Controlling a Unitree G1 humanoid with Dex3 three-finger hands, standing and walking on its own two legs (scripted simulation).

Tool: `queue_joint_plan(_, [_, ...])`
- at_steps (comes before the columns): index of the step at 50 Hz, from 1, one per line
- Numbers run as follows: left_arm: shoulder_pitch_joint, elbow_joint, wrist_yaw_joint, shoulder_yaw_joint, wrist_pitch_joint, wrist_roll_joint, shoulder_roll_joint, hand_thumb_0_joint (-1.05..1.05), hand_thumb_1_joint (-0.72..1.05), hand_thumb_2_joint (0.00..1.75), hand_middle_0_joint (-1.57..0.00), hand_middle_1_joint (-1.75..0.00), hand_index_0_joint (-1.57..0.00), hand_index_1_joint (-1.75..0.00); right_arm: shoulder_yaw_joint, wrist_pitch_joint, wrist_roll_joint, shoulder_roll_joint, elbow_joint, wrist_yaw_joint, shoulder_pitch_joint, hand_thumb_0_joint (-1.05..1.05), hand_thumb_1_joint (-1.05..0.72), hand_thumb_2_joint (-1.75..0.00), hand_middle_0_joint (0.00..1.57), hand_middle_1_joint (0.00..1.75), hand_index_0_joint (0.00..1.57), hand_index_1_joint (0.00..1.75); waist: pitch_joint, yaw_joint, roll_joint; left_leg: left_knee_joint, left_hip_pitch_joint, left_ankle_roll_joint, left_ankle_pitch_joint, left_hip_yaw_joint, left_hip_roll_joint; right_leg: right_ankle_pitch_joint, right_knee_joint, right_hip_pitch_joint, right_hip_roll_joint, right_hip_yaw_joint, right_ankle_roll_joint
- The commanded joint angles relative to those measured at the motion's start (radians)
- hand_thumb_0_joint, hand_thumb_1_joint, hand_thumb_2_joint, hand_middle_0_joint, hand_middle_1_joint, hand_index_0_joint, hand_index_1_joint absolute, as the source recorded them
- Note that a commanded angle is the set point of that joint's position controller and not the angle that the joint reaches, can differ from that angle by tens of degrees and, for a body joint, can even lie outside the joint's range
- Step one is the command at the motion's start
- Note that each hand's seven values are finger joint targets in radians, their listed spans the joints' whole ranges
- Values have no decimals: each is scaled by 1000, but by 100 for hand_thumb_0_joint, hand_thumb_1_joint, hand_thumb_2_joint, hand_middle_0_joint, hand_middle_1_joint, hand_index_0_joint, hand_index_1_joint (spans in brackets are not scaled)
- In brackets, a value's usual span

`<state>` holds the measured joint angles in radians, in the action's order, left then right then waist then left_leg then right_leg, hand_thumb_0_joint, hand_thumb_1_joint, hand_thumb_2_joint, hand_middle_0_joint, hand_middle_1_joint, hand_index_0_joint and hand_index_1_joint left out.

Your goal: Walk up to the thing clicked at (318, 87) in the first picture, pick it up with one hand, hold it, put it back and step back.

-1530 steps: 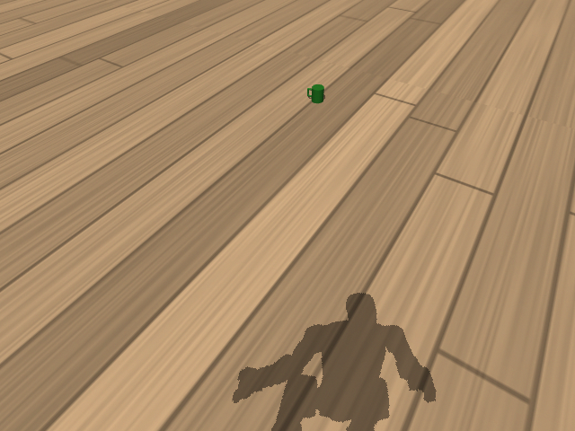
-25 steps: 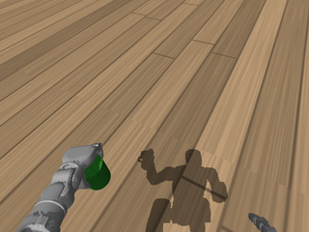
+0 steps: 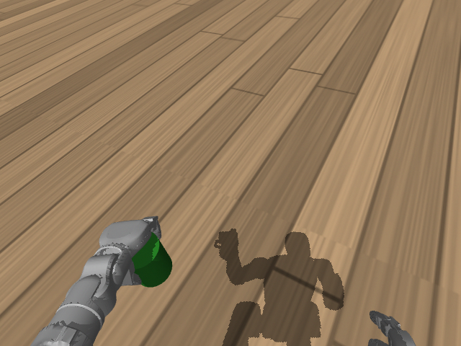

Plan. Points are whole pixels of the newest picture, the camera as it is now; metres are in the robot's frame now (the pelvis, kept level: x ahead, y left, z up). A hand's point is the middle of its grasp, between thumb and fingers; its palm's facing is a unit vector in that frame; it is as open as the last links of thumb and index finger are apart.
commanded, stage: hold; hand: left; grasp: from above
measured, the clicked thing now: (140, 257) +0.32 +0.23 -0.07
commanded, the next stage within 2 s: crouch in 0.88 s
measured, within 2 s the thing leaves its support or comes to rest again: neither
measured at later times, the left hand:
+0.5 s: hand (131, 252) +0.30 +0.23 -0.01, palm faces -0.43 -0.06 -0.90, open 11.1 cm
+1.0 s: hand (129, 245) +0.31 +0.23 -0.01, palm faces -0.43 -0.06 -0.90, open 11.1 cm
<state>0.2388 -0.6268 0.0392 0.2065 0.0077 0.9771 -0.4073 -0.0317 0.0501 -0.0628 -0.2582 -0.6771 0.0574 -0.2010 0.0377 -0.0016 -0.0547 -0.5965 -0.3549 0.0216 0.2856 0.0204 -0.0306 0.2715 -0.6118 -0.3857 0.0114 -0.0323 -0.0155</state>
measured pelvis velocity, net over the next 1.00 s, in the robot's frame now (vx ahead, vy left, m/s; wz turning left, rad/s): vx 0.01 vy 0.01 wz -0.01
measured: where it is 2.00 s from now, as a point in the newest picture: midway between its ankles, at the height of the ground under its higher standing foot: outside the picture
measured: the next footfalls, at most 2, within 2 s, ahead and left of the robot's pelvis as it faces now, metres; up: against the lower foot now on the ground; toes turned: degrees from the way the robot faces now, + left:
none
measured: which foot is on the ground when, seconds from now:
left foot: down 0.00-1.00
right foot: down 0.00-1.00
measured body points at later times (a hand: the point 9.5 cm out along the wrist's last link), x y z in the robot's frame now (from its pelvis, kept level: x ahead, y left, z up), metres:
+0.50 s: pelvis +0.00 +0.00 +0.01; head +0.01 -0.02 +0.46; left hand +0.32 +0.23 +0.04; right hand +0.16 -0.25 -0.10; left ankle +0.01 +0.13 -0.73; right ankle +0.03 -0.13 -0.73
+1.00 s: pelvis +0.01 +0.01 +0.01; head +0.02 -0.02 +0.46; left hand +0.33 +0.23 +0.04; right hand +0.16 -0.24 -0.11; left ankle +0.01 +0.13 -0.73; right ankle +0.03 -0.13 -0.73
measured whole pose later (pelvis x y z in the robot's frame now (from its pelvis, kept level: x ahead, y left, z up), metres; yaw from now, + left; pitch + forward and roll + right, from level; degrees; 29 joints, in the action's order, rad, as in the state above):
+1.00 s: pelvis +0.01 +0.01 +0.01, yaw +0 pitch +1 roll +0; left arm 0.26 -0.62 0.07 0.21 0.02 0.97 -0.41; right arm -0.03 0.07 -0.07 -0.25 -0.68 0.06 -0.20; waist 0.02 -0.01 -0.05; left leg -0.48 -0.24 0.01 0.25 0.03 -0.02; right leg 0.23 -0.49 -0.27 0.02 -0.04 -0.02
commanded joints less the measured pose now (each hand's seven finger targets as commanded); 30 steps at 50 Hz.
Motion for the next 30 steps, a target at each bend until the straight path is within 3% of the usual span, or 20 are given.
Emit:
queue_joint_plan(1, [345,206,-45,-112,0,-11,-216,0,42,100,-63,-129,-73,-119,-35,-51,1,-118,144,9,89,0,-91,-90,20,30,20,30,210,2,42,102,106,-36,-107,15,51,-70,135,83,-36,9,13])
queue_joint_plan(7, [321,220,-35,-115,6,-6,-220,0,41,99,-62,-129,-72,-119,-32,-54,-1,-116,151,11,114,0,-91,-90,20,30,20,30,210,-10,46,119,118,-35,-97,18,53,-51,154,103,-32,7,12])
queue_joint_plan(14, [343,256,-20,-106,9,-12,-217,0,41,101,-64,-127,-73,-118,-26,-54,-3,-114,145,15,119,0,-91,-90,20,30,20,30,216,-2,44,137,163,-39,-125,23,53,-87,167,119,-32,7,10])
queue_joint_plan(15, [336,254,-21,-126,7,-15,-235,0,41,101,-65,-126,-73,-117,-29,-53,-4,-117,144,15,117,0,-91,-90,20,30,20,30,219,-12,39,141,166,-37,-133,21,50,-88,169,129,-36,11,13])
queue_joint_plan(18, [358,249,-14,-93,10,-1,-214,0,38,102,-63,-126,-71,-118,-24,-52,-2,-113,141,16,118,0,-91,-90,20,30,20,30,222,0,51,142,177,-38,-171,18,48,-129,165,132,-38,15,13])
queue_joint_plan(20, [339,232,-13,-124,11,-2,-237,0,38,101,-62,-126,-71,-117,-26,-51,-5,-113,140,16,117,0,-91,-90,20,30,20,30,206,-13,39,148,168,-38,-165,22,51,-122,173,143,-36,15,14])
queue_joint_plan(24, [322,214,4,-81,17,-11,-195,0,41,101,-64,-127,-73,-118,-23,-49,-7,-112,146,15,121,0,-91,-90,20,30,20,30,186,-11,50,158,179,-37,-185,21,48,-137,181,141,-39,18,15])
queue_joint_plan(26, [307,227,6,-105,13,-16,-215,0,40,102,-64,-128,-72,-119,-23,-48,-6,-110,151,14,124,0,-91,-90,20,30,20,30,189,-19,43,165,175,-37,-176,22,49,-130,186,149,-37,18,16])
queue_joint_plan(28, [297,218,10,-90,15,-9,-198,0,41,104,-65,-127,-73,-118,-24,-44,-8,-107,155,12,123,0,-91,-90,20,30,20,30,187,-15,58,165,183,-38,-190,22,49,-144,188,157,-37,21,16])
queue_joint_plan(30, [301,221,9,-104,10,-7,-216,0,39,101,-64,-125,-72,-116,-23,-41,-7,-109,152,14,118,0,-91,-90,20,30,20,30,187,-13,41,166,185,-35,-195,21,46,-146,183,156,-39,20,19])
